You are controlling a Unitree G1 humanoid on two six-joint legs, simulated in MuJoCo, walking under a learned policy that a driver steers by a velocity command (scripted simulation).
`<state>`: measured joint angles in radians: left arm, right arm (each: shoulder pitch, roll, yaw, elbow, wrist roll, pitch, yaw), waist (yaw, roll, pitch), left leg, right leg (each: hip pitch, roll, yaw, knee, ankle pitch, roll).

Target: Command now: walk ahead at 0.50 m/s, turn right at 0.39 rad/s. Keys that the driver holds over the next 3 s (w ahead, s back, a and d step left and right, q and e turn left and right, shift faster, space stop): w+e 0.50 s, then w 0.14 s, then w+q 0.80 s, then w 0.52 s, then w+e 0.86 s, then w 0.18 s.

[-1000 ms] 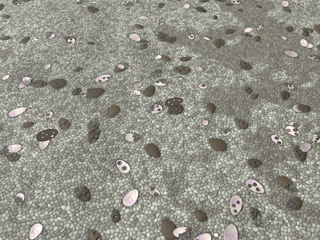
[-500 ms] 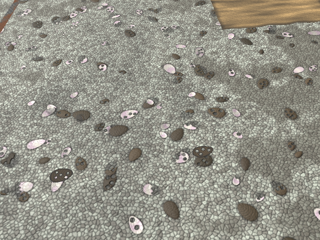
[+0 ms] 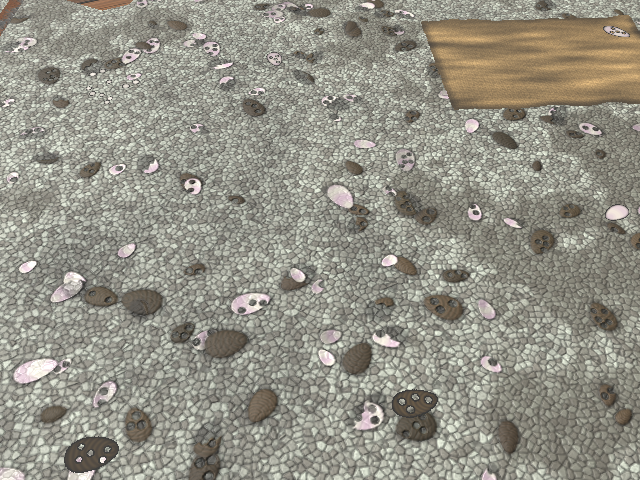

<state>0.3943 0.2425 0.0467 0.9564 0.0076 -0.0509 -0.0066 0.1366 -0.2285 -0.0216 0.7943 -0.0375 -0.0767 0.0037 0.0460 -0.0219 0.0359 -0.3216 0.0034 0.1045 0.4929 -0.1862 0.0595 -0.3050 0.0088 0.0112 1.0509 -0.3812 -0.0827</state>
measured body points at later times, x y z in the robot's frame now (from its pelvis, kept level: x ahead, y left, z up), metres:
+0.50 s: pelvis +0.25 -0.06 -0.02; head +0.28 -0.07 +0.43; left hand +0.48 +0.14 -0.13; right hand +0.17 -0.30 -0.16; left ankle +0.10 +0.09 -0.65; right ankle +0.31 -0.12 -0.74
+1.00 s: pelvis +0.52 -0.12 -0.02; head +0.55 -0.12 +0.43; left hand +0.55 +0.14 -0.16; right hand +0.62 -0.39 -0.13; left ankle +0.65 -0.09 -0.74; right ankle +0.31 -0.12 -0.73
